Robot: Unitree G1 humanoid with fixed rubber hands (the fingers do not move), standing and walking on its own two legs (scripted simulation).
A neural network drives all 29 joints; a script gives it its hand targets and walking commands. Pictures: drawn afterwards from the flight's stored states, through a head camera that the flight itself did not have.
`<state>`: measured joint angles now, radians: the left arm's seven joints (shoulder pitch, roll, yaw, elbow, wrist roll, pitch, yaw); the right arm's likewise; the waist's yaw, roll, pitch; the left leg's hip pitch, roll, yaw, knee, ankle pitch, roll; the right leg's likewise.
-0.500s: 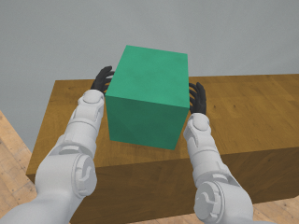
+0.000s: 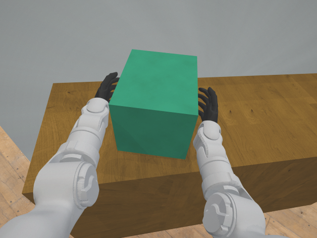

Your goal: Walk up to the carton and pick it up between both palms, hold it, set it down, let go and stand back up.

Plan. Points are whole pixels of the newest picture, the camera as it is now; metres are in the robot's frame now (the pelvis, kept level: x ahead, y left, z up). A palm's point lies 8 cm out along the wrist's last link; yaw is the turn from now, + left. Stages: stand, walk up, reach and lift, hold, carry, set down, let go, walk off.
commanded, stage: set down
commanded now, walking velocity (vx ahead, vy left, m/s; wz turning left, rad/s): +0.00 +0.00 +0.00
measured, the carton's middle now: (157, 102) +0.46 -0.07 +0.10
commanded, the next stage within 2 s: none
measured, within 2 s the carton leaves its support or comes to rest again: rests again in 1.24 s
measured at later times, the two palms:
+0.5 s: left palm (106, 103) +0.46 +0.07 +0.10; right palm (208, 125) +0.37 -0.19 +0.09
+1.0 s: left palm (108, 107) +0.48 +0.07 +0.07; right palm (203, 130) +0.38 -0.19 +0.06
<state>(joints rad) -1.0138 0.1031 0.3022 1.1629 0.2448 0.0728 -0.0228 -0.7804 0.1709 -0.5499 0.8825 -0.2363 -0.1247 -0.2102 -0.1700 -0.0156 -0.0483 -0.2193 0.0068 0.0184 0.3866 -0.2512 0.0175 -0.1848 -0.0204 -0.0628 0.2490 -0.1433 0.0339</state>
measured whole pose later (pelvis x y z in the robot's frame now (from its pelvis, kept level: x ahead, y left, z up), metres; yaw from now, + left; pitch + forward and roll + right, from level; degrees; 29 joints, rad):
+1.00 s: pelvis +0.00 +0.00 +0.00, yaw -1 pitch +13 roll -2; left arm -1.09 0.14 0.37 1.35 0.30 -0.10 -0.05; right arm -0.78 0.26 -0.74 0.87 -0.43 -0.20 -0.19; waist -0.18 0.00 -0.08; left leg -0.39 0.01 0.03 0.41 -0.25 0.02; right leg -0.37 -0.02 -0.05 0.29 -0.15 0.03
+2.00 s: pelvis -0.02 +0.01 -0.02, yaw -3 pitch +19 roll -2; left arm -1.21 0.24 0.22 1.49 0.09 -0.10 0.00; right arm -0.96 0.12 -0.56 1.15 -0.25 -0.17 -0.25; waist -0.21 0.00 -0.17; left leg -0.62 0.01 0.07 0.54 -0.26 0.04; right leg -0.61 -0.02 -0.01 0.40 -0.14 0.05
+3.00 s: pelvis -0.06 +0.00 -0.02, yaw -2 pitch +11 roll -2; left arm -0.89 0.35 -0.05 1.15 -0.22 0.00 -0.10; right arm -0.65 0.04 -0.17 0.77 0.11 0.03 -0.35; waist -0.16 -0.01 -0.11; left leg -0.53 0.03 0.05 0.57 -0.24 0.03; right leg -0.52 -0.01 -0.03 0.45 -0.13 0.02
